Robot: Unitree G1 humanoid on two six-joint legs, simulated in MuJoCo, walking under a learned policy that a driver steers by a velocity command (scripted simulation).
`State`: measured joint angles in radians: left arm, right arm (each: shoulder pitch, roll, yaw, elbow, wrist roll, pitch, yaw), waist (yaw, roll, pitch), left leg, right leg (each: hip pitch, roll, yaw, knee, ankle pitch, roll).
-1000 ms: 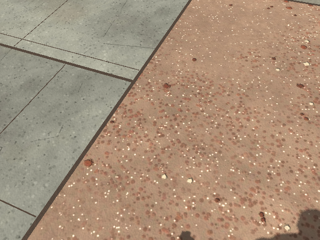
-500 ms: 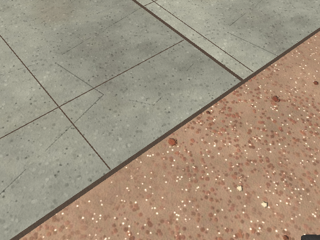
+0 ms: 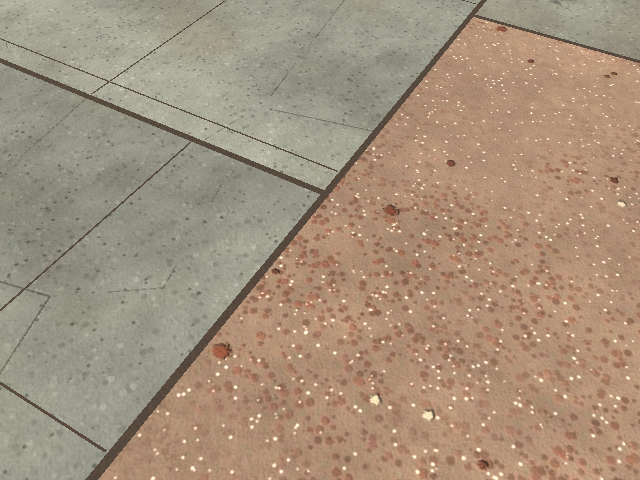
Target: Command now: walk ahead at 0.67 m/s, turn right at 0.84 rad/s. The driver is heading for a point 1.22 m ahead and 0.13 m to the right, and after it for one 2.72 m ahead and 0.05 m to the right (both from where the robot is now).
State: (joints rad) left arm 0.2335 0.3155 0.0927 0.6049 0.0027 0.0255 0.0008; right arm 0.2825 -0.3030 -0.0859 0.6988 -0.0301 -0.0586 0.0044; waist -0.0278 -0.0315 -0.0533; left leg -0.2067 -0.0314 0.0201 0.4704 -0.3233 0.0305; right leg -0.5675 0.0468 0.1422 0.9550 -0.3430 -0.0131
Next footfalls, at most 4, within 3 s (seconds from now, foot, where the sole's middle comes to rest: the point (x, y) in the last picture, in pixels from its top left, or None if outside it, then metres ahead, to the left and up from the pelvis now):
0.38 right None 0.34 -0.20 -0.77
0.84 left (450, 368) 0.77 -0.31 -0.77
1.24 right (523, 250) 1.14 -0.58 -0.77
1.70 left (400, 167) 1.47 -0.28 -0.77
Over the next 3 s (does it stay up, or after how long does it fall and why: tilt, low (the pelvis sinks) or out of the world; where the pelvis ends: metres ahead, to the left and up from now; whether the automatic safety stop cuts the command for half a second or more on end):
stays up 2.03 -0.10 -0.01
